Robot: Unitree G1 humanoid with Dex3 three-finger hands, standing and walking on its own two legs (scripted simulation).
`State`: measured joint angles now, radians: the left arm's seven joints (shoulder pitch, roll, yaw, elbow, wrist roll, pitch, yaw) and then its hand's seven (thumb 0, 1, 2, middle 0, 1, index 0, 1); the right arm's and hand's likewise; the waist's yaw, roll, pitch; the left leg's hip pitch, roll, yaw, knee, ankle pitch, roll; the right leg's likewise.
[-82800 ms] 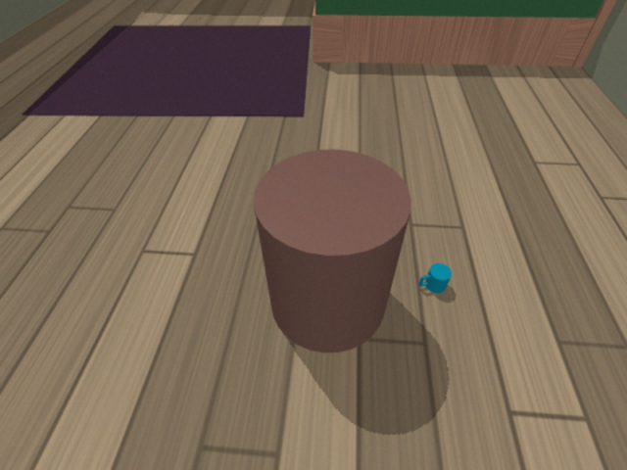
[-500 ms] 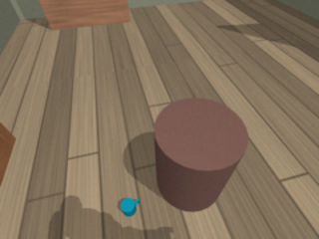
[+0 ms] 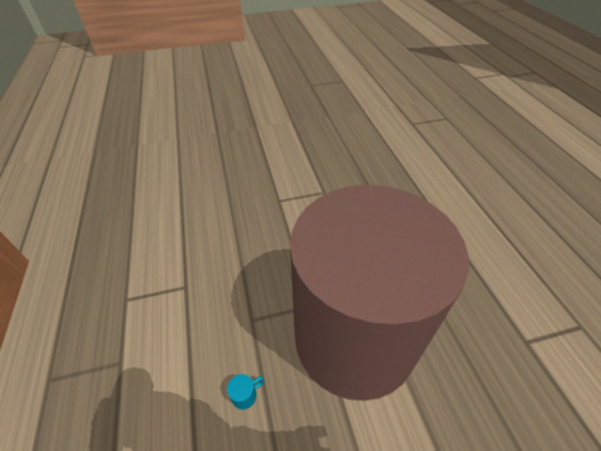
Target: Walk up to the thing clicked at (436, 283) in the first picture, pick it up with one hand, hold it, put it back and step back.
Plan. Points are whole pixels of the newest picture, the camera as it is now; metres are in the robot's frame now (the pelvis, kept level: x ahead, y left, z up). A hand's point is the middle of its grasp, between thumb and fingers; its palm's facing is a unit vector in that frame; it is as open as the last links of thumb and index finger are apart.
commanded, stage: stand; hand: left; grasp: from above
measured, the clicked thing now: (247, 389) +0.43 +0.21 -0.74
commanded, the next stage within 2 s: rise first in 0.12 s
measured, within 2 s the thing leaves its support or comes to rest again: neither
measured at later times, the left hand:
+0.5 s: hand out of the picture +0.14 +0.25 -0.17, palm faces -0.05 -0.93 -0.37, open 9.7 cm
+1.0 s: hand out of the picture +0.11 +0.27 -0.26, palm faces -0.25 -0.82 -0.52, open 14.1 cm
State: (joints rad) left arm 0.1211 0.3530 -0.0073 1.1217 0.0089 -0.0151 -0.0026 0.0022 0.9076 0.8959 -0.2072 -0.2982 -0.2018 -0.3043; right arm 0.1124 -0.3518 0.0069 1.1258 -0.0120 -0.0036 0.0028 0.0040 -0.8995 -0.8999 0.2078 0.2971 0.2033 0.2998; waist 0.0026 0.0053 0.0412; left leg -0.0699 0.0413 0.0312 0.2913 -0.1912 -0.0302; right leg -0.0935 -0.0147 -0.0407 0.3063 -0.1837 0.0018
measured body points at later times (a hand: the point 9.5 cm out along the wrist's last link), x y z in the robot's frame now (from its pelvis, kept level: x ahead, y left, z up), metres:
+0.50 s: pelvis -0.02 +0.00 -0.02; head +0.04 +0.01 +0.42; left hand +0.14 +0.30 -0.14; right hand +0.08 -0.26 -0.15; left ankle -0.02 +0.14 -0.75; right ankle -0.01 -0.12 -0.75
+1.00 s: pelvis -0.03 +0.02 -0.11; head +0.07 +0.04 +0.33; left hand +0.12 +0.31 -0.23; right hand +0.15 -0.23 -0.20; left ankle -0.02 +0.14 -0.75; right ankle -0.01 -0.12 -0.75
